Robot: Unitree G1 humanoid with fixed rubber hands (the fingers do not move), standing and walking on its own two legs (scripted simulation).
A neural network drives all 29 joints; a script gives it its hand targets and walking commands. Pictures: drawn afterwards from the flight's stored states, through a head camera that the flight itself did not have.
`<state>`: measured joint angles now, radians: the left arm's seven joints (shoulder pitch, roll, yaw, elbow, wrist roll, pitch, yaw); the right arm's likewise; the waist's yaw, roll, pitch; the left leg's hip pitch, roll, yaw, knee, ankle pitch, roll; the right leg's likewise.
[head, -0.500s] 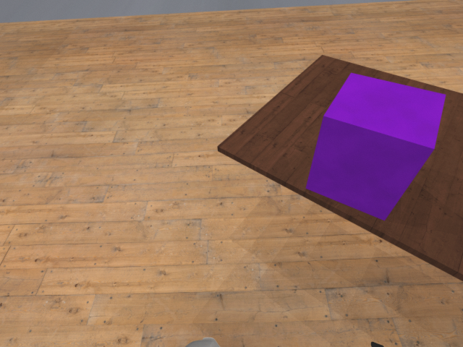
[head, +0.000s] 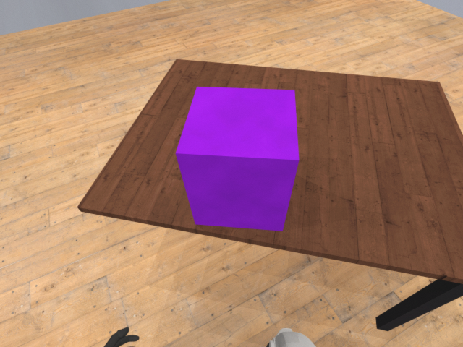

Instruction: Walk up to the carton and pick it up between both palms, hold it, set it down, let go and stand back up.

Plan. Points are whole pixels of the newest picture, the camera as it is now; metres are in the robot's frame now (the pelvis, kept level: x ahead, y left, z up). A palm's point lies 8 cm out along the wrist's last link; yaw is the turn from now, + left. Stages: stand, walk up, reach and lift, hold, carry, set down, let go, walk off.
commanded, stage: walk up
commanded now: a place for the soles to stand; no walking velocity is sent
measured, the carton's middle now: (241, 161) +0.50 -0.01 +0.00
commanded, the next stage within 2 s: none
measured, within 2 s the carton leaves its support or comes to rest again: neither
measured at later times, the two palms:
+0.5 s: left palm out of the picture +0.14 +0.22 -0.10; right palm out of the picture +0.09 -0.28 -0.11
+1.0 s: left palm out of the picture +0.12 +0.23 -0.10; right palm out of the picture +0.00 -0.27 -0.11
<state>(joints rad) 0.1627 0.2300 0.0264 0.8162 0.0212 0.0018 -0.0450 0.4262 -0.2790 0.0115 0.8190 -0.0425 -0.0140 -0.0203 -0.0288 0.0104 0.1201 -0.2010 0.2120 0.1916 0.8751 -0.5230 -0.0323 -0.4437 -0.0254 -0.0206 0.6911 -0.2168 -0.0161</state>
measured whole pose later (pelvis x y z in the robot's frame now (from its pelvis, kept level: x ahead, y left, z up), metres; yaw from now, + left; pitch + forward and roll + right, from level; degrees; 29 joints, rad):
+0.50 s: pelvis +0.03 -0.02 +0.01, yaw -6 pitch -1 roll +1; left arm 0.21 0.24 0.00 0.85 0.01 0.02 0.00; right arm 0.23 -0.27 0.02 0.78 -0.01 0.01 0.00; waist 0.00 0.02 0.06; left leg -0.27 0.08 0.12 0.64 -0.33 -0.01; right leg -0.33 0.03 0.03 0.65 -0.28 -0.02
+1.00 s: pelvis +0.02 -0.01 +0.02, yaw -10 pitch -1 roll +1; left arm 0.24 0.25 -0.04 0.95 0.00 0.01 0.01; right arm 0.30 -0.29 0.03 0.93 -0.01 0.01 0.00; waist 0.00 0.01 0.03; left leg -0.22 0.08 0.20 0.52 -0.27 -0.01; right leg -0.33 0.04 0.10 0.57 -0.22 -0.01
